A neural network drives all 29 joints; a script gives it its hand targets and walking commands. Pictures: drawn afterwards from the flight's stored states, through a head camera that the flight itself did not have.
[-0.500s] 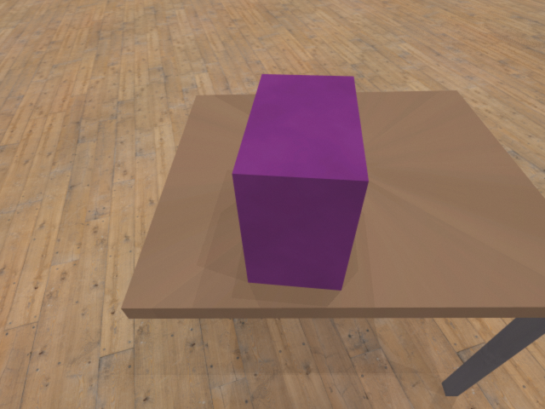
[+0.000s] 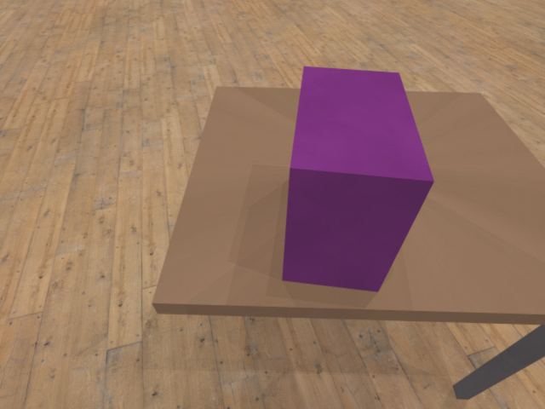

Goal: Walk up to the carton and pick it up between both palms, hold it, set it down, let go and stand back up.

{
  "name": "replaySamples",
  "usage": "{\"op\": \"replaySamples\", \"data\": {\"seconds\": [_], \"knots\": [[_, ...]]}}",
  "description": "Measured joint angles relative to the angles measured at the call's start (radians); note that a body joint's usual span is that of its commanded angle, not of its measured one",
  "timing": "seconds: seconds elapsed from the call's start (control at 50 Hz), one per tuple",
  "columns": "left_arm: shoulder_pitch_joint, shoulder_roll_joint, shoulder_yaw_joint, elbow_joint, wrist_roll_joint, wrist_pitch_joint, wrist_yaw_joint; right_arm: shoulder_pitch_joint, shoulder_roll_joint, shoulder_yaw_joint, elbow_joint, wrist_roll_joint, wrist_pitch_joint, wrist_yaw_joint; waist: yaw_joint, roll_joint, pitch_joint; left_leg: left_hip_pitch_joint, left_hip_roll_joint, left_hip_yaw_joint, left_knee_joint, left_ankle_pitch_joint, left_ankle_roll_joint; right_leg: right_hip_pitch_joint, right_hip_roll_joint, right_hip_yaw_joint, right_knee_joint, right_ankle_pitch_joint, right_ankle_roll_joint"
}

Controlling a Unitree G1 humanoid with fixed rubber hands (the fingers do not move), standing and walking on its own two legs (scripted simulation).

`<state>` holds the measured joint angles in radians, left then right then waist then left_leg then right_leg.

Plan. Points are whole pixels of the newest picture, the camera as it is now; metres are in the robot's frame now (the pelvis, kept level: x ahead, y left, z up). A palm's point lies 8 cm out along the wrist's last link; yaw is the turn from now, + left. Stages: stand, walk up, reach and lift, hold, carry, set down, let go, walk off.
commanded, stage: walk up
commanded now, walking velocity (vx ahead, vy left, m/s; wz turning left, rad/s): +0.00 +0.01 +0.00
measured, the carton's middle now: (340, 177) +0.51 -0.07 +0.07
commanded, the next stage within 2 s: stand in 1.96 s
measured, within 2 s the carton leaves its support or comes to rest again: neither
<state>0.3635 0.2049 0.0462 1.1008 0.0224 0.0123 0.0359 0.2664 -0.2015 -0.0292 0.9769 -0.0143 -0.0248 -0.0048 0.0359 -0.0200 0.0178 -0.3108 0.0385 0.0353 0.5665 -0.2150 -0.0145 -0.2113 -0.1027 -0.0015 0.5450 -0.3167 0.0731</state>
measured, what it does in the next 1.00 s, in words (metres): steps on the spot: right foot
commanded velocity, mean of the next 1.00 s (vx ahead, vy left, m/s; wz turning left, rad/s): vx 0.00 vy -0.01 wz -0.02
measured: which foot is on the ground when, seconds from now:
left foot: down 0.00-1.00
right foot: down 0.00-0.00, up 0.02-0.22, down 0.24-1.00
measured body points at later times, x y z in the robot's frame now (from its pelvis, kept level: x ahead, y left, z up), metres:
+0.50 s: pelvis +0.03 +0.02 +0.02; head +0.04 +0.03 +0.47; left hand +0.03 +0.24 -0.15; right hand +0.02 -0.19 -0.14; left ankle +0.04 +0.12 -0.73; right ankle -0.01 -0.10 -0.73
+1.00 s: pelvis +0.03 +0.00 +0.01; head +0.05 +0.00 +0.46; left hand +0.06 +0.23 -0.15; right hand +0.01 -0.24 -0.14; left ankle +0.04 +0.12 -0.73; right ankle -0.01 -0.11 -0.69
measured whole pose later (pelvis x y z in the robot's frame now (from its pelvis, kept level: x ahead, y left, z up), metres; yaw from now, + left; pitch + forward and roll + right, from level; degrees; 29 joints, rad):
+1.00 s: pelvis +0.03 +0.00 +0.01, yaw -4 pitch +0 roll +0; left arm 0.27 0.18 0.04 1.10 0.02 0.03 0.03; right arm 0.29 -0.16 -0.04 1.07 -0.03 -0.02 -0.07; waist -0.04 -0.02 0.04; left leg -0.22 0.05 0.11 0.47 -0.24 0.01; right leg -0.33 -0.01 -0.03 0.82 -0.45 0.02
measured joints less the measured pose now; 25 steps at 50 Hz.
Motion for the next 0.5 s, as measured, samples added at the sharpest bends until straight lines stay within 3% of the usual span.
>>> {"op": "replaySamples", "data": {"seconds": [0.06,0.14,0.26,0.36,0.5], "knots": [[-0.01,0.003,-0.01,-0.002,-0.008,0.024,-0.011,-0.003,0.033,0.018,-0.004,0.001,0.004,-0.006,-0.008,-0.021,-0.008,0.018,-0.004,0.016,-0.005,-0.029,0.031,-0.021,0.027,0.026,0.081,-0.119,-0.042],[-0.044,-0.003,-0.022,-0.009,-0.005,0.023,-0.02,-0.006,0.065,0.041,0.006,0.004,0.009,-0.015,-0.021,-0.034,-0.008,0.055,-0.021,0.029,-0.091,0.008,0.046,-0.04,0.052,0.005,0.13,-0.098,-0.062],[-0.074,-0.035,-0.039,0.006,-0.007,-0.001,-0.007,-0.005,0.064,0.042,0.047,0.014,0.012,-0.021,-0.03,-0.02,0.009,0.076,-0.054,0.05,-0.104,0.003,0.058,0.045,0.072,-0.019,-0.079,0.039,-0.065],[-0.071,-0.06,-0.052,0.025,-0.013,-0.017,-0.009,0.012,0.054,0.04,0.091,0.017,0.015,-0.022,-0.041,0.021,0.007,0.113,-0.051,0.045,-0.153,0.017,0.058,0.087,0.079,-0.023,-0.138,0.054,-0.057],[-0.08,-0.066,-0.053,0.042,-0.016,-0.026,-0.005,0.033,0.065,0.044,0.132,0.013,0.006,-0.02,-0.048,0.017,0.011,0.132,-0.046,0.042,-0.174,0.018,0.054,0.115,0.084,-0.026,-0.178,0.065,-0.061]]}}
